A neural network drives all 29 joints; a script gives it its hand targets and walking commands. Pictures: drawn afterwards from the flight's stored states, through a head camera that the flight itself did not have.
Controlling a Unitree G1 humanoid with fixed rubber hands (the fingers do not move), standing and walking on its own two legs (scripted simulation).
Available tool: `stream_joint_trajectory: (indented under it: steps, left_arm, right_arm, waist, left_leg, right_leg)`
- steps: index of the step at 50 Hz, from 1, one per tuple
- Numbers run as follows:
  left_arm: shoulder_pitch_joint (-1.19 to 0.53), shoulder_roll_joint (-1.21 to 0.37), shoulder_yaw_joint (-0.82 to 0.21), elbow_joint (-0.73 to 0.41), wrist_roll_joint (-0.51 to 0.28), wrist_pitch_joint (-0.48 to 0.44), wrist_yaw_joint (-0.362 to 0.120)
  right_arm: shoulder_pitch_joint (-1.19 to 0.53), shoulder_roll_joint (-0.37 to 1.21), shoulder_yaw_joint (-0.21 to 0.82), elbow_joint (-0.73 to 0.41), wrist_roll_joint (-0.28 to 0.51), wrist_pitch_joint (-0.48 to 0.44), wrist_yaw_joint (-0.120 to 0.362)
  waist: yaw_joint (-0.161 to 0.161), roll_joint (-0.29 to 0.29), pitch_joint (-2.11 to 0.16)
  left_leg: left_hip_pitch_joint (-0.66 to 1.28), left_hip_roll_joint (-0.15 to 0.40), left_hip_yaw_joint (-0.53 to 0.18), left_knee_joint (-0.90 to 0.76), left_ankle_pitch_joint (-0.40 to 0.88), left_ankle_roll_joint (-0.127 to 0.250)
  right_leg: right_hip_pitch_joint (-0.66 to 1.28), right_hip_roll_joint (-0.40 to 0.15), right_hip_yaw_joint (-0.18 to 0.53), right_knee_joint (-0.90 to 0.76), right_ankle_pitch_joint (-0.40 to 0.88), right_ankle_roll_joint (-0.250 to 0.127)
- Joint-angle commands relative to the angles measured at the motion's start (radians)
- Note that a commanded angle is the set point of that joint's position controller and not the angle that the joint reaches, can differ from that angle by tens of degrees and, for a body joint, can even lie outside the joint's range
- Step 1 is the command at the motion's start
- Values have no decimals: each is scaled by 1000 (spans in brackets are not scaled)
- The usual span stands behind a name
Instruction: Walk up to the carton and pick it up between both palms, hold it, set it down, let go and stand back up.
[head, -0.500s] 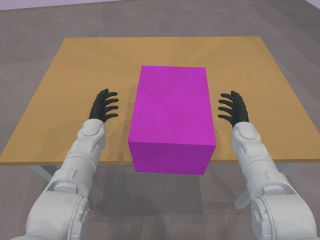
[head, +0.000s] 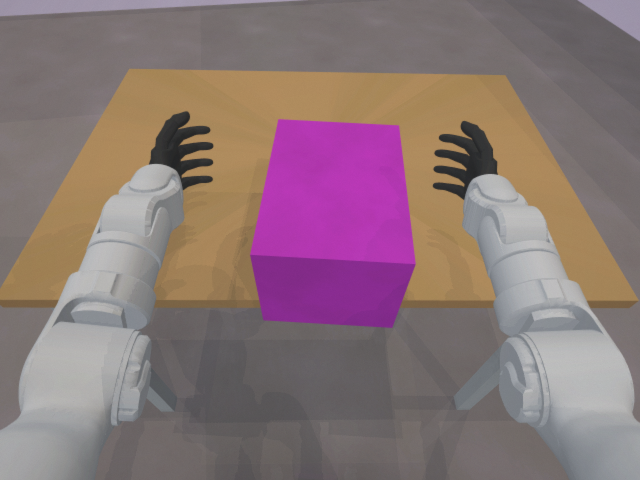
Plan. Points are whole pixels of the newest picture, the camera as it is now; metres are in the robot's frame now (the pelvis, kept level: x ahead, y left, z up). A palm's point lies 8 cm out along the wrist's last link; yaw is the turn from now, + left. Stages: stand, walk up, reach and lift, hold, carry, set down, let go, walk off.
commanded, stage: set down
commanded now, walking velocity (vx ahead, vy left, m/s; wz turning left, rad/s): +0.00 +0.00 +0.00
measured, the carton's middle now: (333, 219) +0.49 -0.02 +0.02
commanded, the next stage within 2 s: let go in 1.46 s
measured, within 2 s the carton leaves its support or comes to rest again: neither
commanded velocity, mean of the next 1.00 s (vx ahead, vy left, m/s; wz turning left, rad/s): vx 0.00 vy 0.00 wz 0.00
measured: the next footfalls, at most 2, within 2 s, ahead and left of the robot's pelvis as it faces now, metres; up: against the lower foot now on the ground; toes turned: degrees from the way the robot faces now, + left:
none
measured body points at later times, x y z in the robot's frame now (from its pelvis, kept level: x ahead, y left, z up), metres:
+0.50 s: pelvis +0.01 +0.00 +0.01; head +0.03 +0.01 +0.45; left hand +0.40 +0.19 +0.10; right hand +0.38 -0.20 +0.09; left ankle +0.03 +0.11 -0.75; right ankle +0.03 -0.11 -0.75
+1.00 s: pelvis +0.01 +0.01 +0.00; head +0.03 +0.02 +0.45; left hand +0.31 +0.19 +0.06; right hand +0.30 -0.20 +0.05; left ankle +0.03 +0.11 -0.75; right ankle +0.03 -0.11 -0.75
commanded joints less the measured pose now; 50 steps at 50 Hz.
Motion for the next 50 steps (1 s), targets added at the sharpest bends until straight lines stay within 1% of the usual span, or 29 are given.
stream_joint_trajectory:
  steps: [1,3,6,11,16,20,26,33,40,50]
  left_arm:
    - [-441,138,74,-269,52,-78,-39]
    - [-405,136,97,-322,77,-89,-52]
    - [-364,125,118,-404,99,-100,-56]
    - [-280,98,121,-527,104,-99,-48]
    - [-146,67,115,-622,105,-70,-44]
    - [-30,40,109,-701,109,-33,-49]
    - [119,5,91,-843,109,12,-52]
    - [279,-22,53,-996,95,17,-39]
    - [452,-38,22,-1092,88,-22,-21]
    - [694,-67,-7,-1161,100,-105,3]
  right_arm:
    - [-412,-151,-22,-304,-11,-76,-4]
    - [-375,-144,-24,-365,-15,-89,-6]
    - [-322,-121,-15,-451,-12,-101,-8]
    - [-224,-92,12,-572,9,-105,-12]
    - [-91,-92,20,-668,21,-97,-21]
    - [28,-95,18,-729,27,-87,-27]
    - [184,-99,16,-819,46,-80,-24]
    - [343,-117,18,-929,78,-96,-2]
    - [521,-132,27,-1017,98,-130,24]
    - [776,-127,61,-1115,101,-195,47]
  waist:
    - [-24,41,-721]
    - [-21,39,-726]
    - [-8,30,-707]
    - [14,10,-648]
    - [23,-8,-569]
    - [26,-11,-493]
    - [35,-1,-390]
    - [46,8,-324]
    - [59,2,-284]
    - [76,-26,-201]
  left_leg:
    - [457,-26,-4,33,352,-32]
    - [458,-30,0,20,378,-36]
    - [433,-32,6,0,371,-29]
    - [389,-25,15,-14,319,-7]
    - [387,-19,21,-11,290,5]
    - [408,-13,25,-9,286,0]
    - [436,-2,29,-8,287,-19]
    - [450,12,30,-3,257,-30]
    - [441,18,33,1,206,-28]
    - [409,23,38,-9,166,-15]
  right_leg:
    - [321,21,-2,-11,264,-6]
    - [375,19,4,-14,304,-8]
    - [436,13,15,-14,319,-12]
    - [478,3,29,-2,289,-16]
    - [475,-2,37,6,244,-16]
    - [456,-1,38,3,204,-15]
    - [412,4,37,-8,132,-17]
    - [354,6,36,-11,52,-19]
    - [319,2,44,-4,7,-20]
    - [315,-5,69,1,-11,-20]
